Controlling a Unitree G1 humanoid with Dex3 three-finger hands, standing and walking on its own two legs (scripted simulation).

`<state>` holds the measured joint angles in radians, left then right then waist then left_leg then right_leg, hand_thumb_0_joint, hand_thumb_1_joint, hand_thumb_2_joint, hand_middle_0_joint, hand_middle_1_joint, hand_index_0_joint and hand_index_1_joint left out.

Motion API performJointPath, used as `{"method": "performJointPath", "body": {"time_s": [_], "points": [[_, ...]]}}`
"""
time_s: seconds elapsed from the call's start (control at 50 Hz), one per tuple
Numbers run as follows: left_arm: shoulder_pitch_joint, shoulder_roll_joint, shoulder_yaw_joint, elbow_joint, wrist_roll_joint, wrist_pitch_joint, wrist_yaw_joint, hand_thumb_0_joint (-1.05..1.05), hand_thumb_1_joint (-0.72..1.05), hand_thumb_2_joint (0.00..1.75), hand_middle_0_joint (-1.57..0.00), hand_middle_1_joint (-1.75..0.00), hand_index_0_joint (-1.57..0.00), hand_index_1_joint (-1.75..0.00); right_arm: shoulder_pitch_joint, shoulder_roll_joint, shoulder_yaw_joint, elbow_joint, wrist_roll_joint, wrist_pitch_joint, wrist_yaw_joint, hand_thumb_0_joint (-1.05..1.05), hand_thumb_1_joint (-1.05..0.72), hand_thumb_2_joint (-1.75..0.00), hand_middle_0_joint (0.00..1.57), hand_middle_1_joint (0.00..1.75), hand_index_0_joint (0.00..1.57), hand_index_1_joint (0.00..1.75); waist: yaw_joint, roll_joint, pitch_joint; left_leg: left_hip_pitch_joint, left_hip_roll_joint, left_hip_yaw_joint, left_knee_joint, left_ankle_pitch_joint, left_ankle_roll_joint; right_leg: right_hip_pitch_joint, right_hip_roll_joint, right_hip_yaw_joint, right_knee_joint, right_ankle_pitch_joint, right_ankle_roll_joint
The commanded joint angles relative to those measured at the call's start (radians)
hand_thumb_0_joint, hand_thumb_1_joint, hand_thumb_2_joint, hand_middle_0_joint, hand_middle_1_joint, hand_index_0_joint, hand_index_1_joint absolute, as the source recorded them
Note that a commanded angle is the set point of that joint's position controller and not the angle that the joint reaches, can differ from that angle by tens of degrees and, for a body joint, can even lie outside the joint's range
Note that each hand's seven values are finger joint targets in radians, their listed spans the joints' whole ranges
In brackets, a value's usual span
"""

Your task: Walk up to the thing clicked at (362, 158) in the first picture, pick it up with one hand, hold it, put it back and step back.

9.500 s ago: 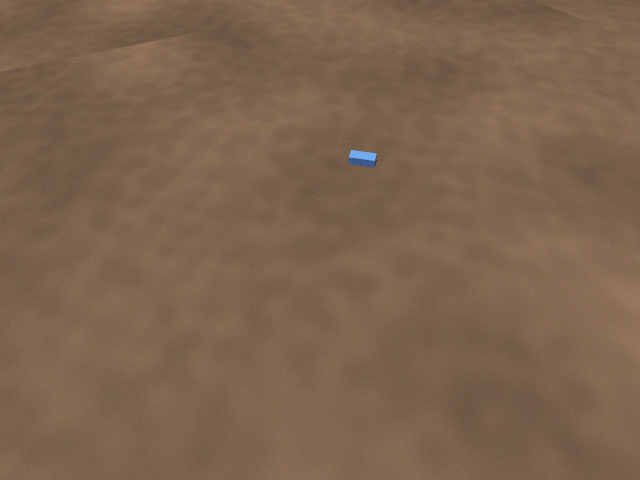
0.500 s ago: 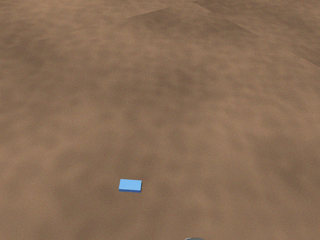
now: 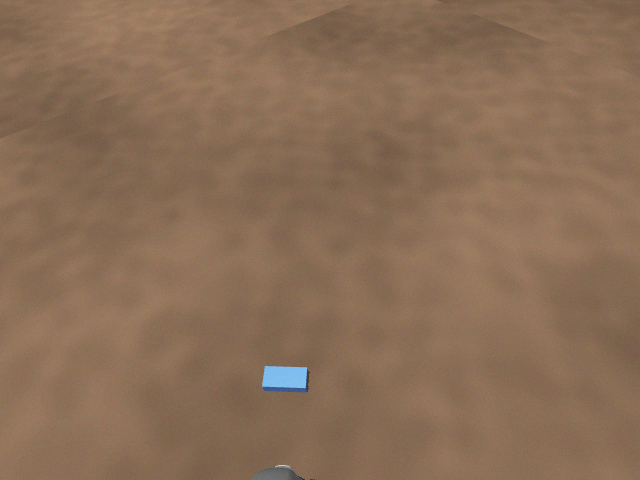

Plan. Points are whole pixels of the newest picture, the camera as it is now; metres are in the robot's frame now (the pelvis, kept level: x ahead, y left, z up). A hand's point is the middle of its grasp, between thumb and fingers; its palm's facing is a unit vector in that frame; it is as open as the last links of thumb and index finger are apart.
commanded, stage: walk up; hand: left
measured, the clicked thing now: (285, 379) +0.49 +0.19 -0.74
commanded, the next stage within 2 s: none
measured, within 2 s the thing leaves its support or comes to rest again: neither
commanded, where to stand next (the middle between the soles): +0.11 +0.00 m, yaw -1 degrees
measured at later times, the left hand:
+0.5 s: hand out of the picture +0.07 +0.25 -0.14, palm faces -0.05 -0.92 -0.38, open 7.4 cm
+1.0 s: hand out of the picture +0.12 +0.26 -0.13, palm faces -0.10 -0.92 -0.37, open 7.4 cm
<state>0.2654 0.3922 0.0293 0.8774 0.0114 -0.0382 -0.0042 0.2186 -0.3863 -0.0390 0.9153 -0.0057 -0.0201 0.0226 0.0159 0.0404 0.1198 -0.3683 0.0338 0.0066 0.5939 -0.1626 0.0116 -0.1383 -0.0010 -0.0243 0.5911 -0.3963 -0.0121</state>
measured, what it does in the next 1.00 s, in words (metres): steps on the spot: left foot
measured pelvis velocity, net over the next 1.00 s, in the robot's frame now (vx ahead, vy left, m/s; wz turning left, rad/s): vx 0.04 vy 0.00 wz -0.06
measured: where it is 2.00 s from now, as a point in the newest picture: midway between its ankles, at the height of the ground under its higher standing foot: outside the picture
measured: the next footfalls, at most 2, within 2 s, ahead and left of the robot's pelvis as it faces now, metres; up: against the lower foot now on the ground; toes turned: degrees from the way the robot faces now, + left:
left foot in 0.02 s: +0.13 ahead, +0.13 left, +0.00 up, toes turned +1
left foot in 1.26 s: +0.25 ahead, +0.13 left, +0.00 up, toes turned +0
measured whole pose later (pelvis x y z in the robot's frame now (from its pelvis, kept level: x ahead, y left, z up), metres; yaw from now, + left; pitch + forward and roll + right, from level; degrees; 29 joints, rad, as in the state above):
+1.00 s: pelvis +0.04 +0.00 +0.01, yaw -3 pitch -1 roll +0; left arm 0.18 0.39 0.03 1.07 0.03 -0.04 -0.03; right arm 0.16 -0.37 -0.05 1.06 -0.03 0.01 0.05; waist -0.02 0.00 0.03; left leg -0.25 0.04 0.03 0.44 -0.20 0.02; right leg -0.12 -0.01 -0.01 0.44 -0.34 -0.04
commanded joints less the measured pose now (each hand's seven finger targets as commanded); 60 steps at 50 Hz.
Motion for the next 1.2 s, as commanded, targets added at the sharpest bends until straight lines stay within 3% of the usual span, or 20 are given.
{"method": "performJointPath", "body": {"time_s": [0.0,0.02,0.04,0.06,0.12,0.18,0.22,0.26,0.32,0.46,0.8,0.82,0.86,0.92,0.96,0.98,1.02,1.06,1.14,1.18], "points": [[-0.016,0.148,0.034,-0.080,-0.033,0.002,0.021,0.00,0.90,0.90,-0.20,-0.30,-0.20,-0.30,0.088,-0.230,-0.074,-0.023,-0.015,-0.043,-0.036,0.00,-0.90,-0.90,0.20,0.30,0.20,0.30,-0.048,0.004,-0.192,0.373,0.093,-0.108,-0.145,0.360,0.055,-0.211,-0.054,0.068,0.200,0.397,-0.042],[0.020,0.114,0.026,-0.069,-0.051,0.010,0.025,0.00,0.90,0.90,-0.20,-0.30,-0.20,-0.30,0.064,-0.254,-0.070,-0.041,-0.019,-0.050,-0.042,0.00,-0.90,-0.90,0.20,0.30,0.20,0.30,-0.027,0.104,-0.235,0.377,0.287,-0.392,-0.199,0.402,0.160,-0.261,0.028,0.071,0.316,0.036,-0.007],[0.044,0.173,0.040,-0.030,-0.044,0.034,0.034,0.00,0.90,0.90,-0.20,-0.30,-0.20,-0.30,0.008,-0.271,-0.070,-0.050,0.003,-0.046,-0.041,0.00,-0.90,-0.90,0.20,0.30,0.20,0.30,-0.015,0.092,-0.245,0.261,0.353,-0.452,-0.217,0.261,0.260,-0.174,-0.001,0.109,0.366,-0.217,-0.015],[0.018,0.186,0.038,-0.008,-0.035,0.037,0.036,0.00,0.90,0.90,-0.20,-0.30,-0.20,-0.30,-0.053,-0.263,-0.067,-0.047,-0.003,-0.037,-0.043,0.00,-0.90,-0.90,0.20,0.30,0.20,0.30,-0.002,0.109,-0.186,0.150,0.348,-0.453,-0.250,0.128,0.267,-0.145,-0.037,0.116,0.329,-0.237,-0.017],[0.031,0.190,0.043,0.038,-0.025,0.029,0.019,0.00,0.90,0.90,-0.20,-0.30,-0.20,-0.30,-0.139,-0.219,-0.044,-0.061,-0.018,-0.023,-0.038,0.00,-0.90,-0.90,0.20,0.30,0.20,0.30,0.019,0.131,-0.145,0.066,0.199,-0.216,-0.233,-0.076,0.148,-0.107,-0.045,0.071,0.148,-0.111,-0.021],[0.050,0.170,0.044,0.091,-0.015,0.019,0.021,0.00,0.90,0.90,-0.20,-0.30,-0.20,-0.30,-0.157,-0.213,-0.042,-0.041,-0.006,-0.002,-0.026,0.00,-0.90,-0.90,0.20,0.30,0.20,0.30,0.020,0.148,-0.174,0.060,0.146,-0.159,-0.144,-0.078,0.097,-0.010,-0.001,0.011,-0.082,0.102,-0.002],[0.024,0.196,0.047,0.095,0.003,0.009,0.029,0.00,0.90,0.90,-0.20,-0.30,-0.20,-0.30,-0.161,-0.179,-0.031,-0.042,0.006,0.009,-0.020,0.00,-0.90,-0.90,0.20,0.30,0.20,0.30,0.015,0.082,-0.166,-0.001,0.124,-0.136,-0.124,-0.163,0.059,-0.001,-0.053,0.092,-0.128,0.131,-0.020],[-0.115,0.274,0.052,0.066,0.012,0.007,0.022,0.00,0.90,0.90,-0.20,-0.30,-0.20,-0.30,-0.155,-0.168,-0.037,-0.013,0.006,0.019,-0.018,0.00,-0.90,-0.90,0.20,0.30,0.20,0.30,-0.039,-0.064,-0.066,0.144,0.038,-0.082,-0.084,-0.299,0.010,-0.318,-0.178,0.277,-0.225,-0.108,-0.075],[-0.144,0.192,0.027,0.090,-0.004,-0.004,0.019,0.00,0.90,0.90,-0.20,-0.30,-0.20,-0.30,-0.198,-0.176,-0.034,0.021,0.006,0.006,-0.009,0.00,-0.90,-0.90,0.20,0.30,0.20,0.30,-0.034,0.008,-0.078,0.190,0.103,-0.146,-0.142,-0.152,0.030,-0.262,-0.103,0.148,-0.212,0.017,-0.030],[-0.172,0.201,0.027,0.133,-0.009,-0.015,0.021,0.00,0.90,0.90,-0.20,-0.30,-0.20,-0.30,-0.203,-0.165,-0.018,0.088,0.013,0.004,-0.010,0.00,-0.90,-0.90,0.20,0.30,0.20,0.30,-0.030,-0.091,-0.140,0.257,0.078,-0.068,-0.130,0.139,0.012,-0.131,-0.131,0.150,-0.243,0.300,-0.014],[-0.213,0.181,0.020,0.188,-0.011,0.019,0.009,0.00,0.90,0.90,-0.20,-0.30,-0.20,-0.30,-0.215,-0.188,-0.014,0.164,0.000,-0.007,-0.015,0.00,-0.90,-0.90,0.20,0.30,0.20,0.30,-0.012,0.003,-0.163,0.205,0.115,-0.123,-0.306,0.028,0.008,0.018,-0.101,0.095,-0.271,0.230,-0.013],[-0.134,0.228,0.042,0.159,0.006,0.004,-0.003,0.00,0.90,0.90,-0.20,-0.30,-0.20,-0.30,-0.126,-0.253,-0.050,0.134,-0.015,-0.008,0.005,0.00,-0.90,-0.90,0.20,0.30,0.20,0.30,-0.019,0.037,-0.240,0.259,0.075,-0.111,-0.297,-0.403,0.047,0.017,-0.047,0.064,-0.219,-0.121,-0.043],[-0.119,0.207,0.043,0.158,0.016,0.005,-0.012,0.00,0.90,0.90,-0.20,-0.30,-0.20,-0.30,-0.072,-0.271,-0.069,0.134,-0.029,0.001,0.013,0.00,-0.90,-0.90,0.20,0.30,0.20,0.30,-0.032,0.117,-0.155,0.245,0.127,-0.220,-0.395,-0.675,0.069,-0.153,-0.009,0.024,-0.106,-0.249,-0.037],[-0.046,0.167,0.047,0.153,0.015,-0.009,-0.008,0.00,0.90,0.90,-0.20,-0.30,-0.20,-0.30,-0.150,-0.266,-0.084,0.067,-0.032,0.008,0.015,0.00,-0.90,-0.90,0.20,0.30,0.20,0.30,0.005,0.086,-0.080,0.163,0.206,-0.264,-0.370,-0.443,0.149,-0.101,-0.023,0.004,-0.123,-0.019,-0.029],[0.026,0.194,0.057,0.159,0.023,-0.035,0.004,0.00,0.90,0.90,-0.20,-0.30,-0.20,-0.30,-0.198,-0.178,-0.057,0.023,-0.017,0.002,0.019,0.00,-0.90,-0.90,0.20,0.30,0.20,0.30,0.052,-0.043,-0.141,0.040,0.072,-0.084,-0.121,-0.132,0.066,0.138,-0.094,0.141,-0.329,0.102,-0.071],[0.078,0.256,0.080,0.170,0.025,-0.036,0.009,0.00,0.90,0.90,-0.20,-0.30,-0.20,-0.30,-0.229,-0.136,-0.044,-0.006,-0.012,0.000,0.022,0.00,-0.90,-0.90,0.20,0.30,0.20,0.30,0.071,-0.181,-0.115,-0.163,-0.036,0.026,0.082,-0.139,0.019,0.276,-0.215,0.363,-0.403,0.098,-0.120],[-0.001,0.301,0.099,0.104,0.029,-0.032,0.018,0.00,0.90,0.90,-0.20,-0.30,-0.20,-0.30,-0.179,-0.173,-0.056,-0.013,-0.025,0.008,0.009,0.00,-0.90,-0.90,0.20,0.30,0.20,0.30,0.048,-0.107,-0.034,-0.314,-0.014,-0.083,0.235,-0.306,0.000,0.208,-0.372,0.479,-0.437,-0.034,-0.207],[-0.087,0.290,0.097,0.053,0.025,-0.036,0.014,0.00,0.90,0.90,-0.20,-0.30,-0.20,-0.30,-0.111,-0.210,-0.068,-0.003,-0.016,0.002,0.018,0.00,-0.90,-0.90,0.20,0.30,0.20,0.30,0.000,-0.160,0.068,-0.242,0.023,-0.109,0.265,-0.267,-0.005,0.055,-0.354,0.396,-0.443,-0.054,-0.227],[-0.064,0.246,0.080,0.041,0.019,-0.041,0.020,0.00,0.90,0.90,-0.20,-0.30,-0.20,-0.30,-0.092,-0.174,-0.058,-0.005,-0.019,0.002,0.031,0.00,-0.90,-0.90,0.20,0.30,0.20,0.30,-0.006,-0.188,0.029,-0.128,0.022,-0.043,0.127,-0.179,-0.009,0.088,-0.265,0.128,-0.289,0.585,-0.175],[-0.085,0.225,0.067,0.039,0.012,-0.031,0.021,0.00,0.90,0.90,-0.20,-0.30,-0.20,-0.30,-0.076,-0.139,-0.045,0.004,-0.013,-0.002,0.026,0.00,-0.90,-0.90,0.20,0.30,0.20,0.30,-0.013,-0.200,-0.019,0.051,0.003,0.011,-0.013,-0.042,0.002,0.002,-0.205,0.037,-0.185,0.653,-0.121]]}}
